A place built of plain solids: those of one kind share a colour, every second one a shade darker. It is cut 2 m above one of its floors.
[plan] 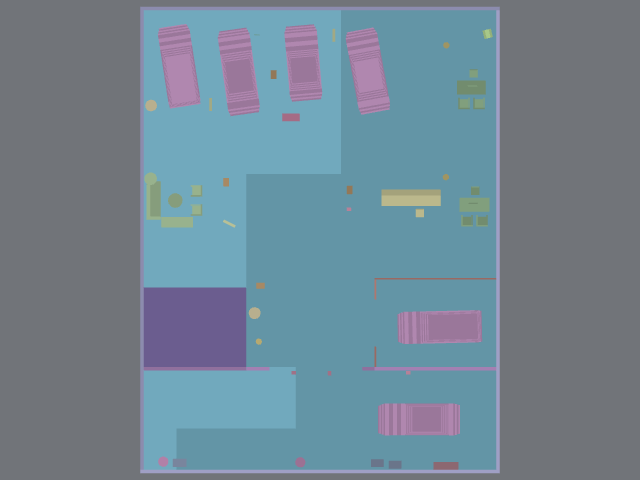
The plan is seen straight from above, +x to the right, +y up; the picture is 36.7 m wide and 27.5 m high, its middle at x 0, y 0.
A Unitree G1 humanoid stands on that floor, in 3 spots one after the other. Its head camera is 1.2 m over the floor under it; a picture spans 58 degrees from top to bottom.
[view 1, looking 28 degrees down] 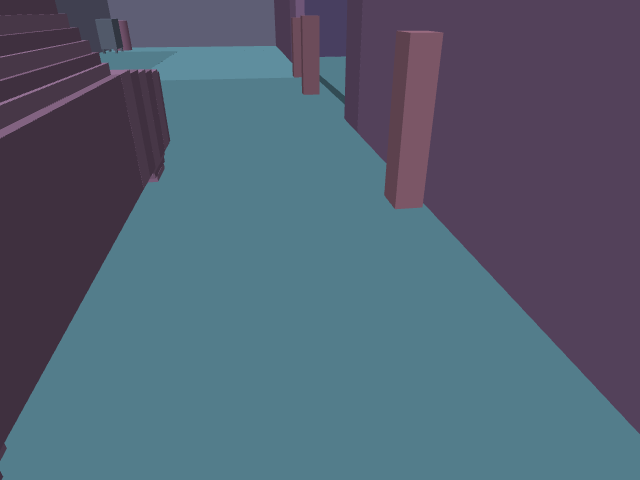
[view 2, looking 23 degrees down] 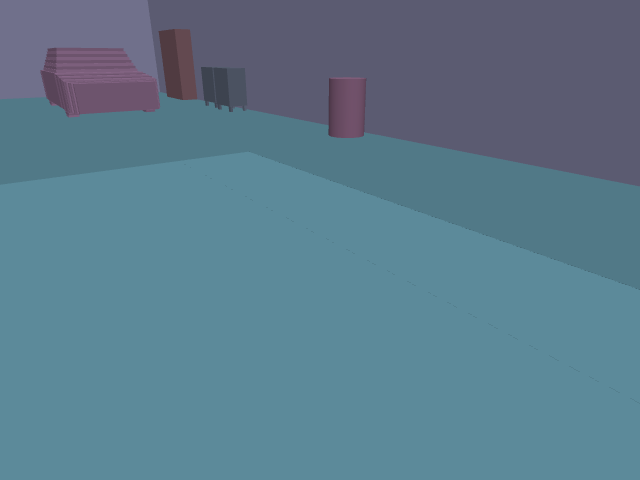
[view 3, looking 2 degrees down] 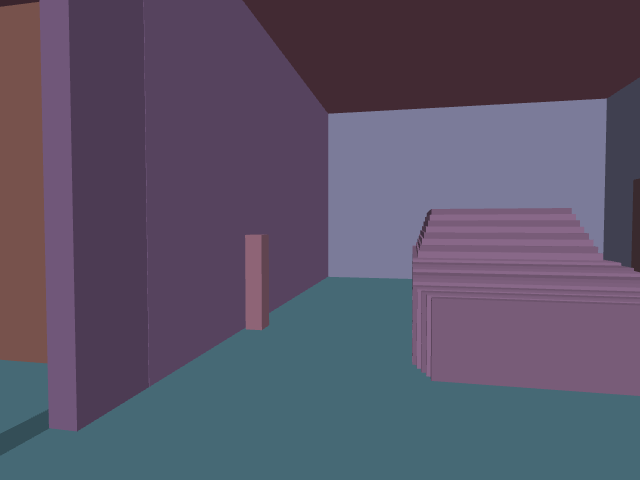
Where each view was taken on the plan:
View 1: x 7.77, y -8.62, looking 171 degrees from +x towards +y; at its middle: floor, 2.56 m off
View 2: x -6.74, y -8.12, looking -36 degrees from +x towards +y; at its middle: floor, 3.07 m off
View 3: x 0.30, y -9.36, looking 12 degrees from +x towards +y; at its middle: part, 9.09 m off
